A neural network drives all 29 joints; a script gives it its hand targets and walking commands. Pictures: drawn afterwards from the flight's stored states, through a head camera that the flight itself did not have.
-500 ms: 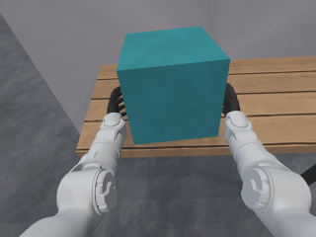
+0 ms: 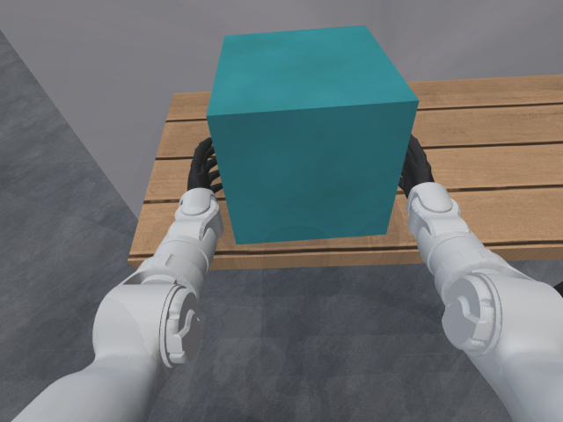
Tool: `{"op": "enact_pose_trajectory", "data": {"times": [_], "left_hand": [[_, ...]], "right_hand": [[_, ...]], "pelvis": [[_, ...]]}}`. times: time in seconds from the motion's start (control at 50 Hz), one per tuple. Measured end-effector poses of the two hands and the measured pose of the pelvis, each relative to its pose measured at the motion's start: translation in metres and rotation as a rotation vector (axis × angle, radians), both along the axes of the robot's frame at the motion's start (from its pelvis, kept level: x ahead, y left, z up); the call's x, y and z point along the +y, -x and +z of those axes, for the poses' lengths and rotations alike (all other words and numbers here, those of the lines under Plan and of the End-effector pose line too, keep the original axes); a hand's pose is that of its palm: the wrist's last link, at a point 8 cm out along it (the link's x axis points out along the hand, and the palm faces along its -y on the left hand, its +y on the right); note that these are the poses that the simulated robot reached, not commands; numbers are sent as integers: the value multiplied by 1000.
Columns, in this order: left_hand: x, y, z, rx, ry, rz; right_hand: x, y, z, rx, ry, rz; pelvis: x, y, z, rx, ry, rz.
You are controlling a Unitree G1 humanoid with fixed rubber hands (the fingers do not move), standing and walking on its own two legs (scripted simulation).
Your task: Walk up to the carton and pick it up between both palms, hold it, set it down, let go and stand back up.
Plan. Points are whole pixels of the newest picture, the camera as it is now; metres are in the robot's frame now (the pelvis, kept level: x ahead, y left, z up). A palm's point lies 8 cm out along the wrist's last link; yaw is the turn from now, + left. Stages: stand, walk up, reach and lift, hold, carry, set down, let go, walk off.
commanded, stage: set down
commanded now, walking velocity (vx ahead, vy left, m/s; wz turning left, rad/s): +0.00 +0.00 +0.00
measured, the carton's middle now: (302, 131) +0.53 +0.06 +0.10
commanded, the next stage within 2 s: none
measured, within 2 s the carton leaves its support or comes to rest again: rests again in 0.34 s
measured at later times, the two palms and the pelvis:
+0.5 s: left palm (189, 188) +0.42 +0.21 +0.08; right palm (428, 180) +0.47 -0.13 +0.07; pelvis -0.04 +0.01 -0.01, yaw +0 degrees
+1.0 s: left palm (169, 178) +0.40 +0.23 +0.11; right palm (462, 150) +0.47 -0.15 +0.13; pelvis -0.04 -0.01 -0.01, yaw +1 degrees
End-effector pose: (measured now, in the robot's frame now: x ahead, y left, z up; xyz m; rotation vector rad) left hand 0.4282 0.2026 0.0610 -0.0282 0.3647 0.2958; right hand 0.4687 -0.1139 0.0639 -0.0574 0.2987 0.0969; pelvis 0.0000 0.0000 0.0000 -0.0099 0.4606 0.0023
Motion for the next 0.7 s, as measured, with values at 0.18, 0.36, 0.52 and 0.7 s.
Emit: {"op": "enact_pose_trajectory", "data": {"times": [0.18,0.36,0.52,0.7], "left_hand": [[0,-2,-3,-5,-11,-16],[5,11,2,-80,12,3],[11,12,24,-91,4,-13],[2,15,48,-67,42,-33]], "right_hand": [[-2,-5,-4,-7,0,30],[-9,-6,-9,-47,-40,38],[-18,-2,6,-27,-29,17],[-30,8,43,16,3,-20]], "pelvis": [[1,5,-3,37,-1,-10],[4,19,-9,86,11,-4],[8,40,-13,96,16,1],[7,52,-14,72,20,9]]}}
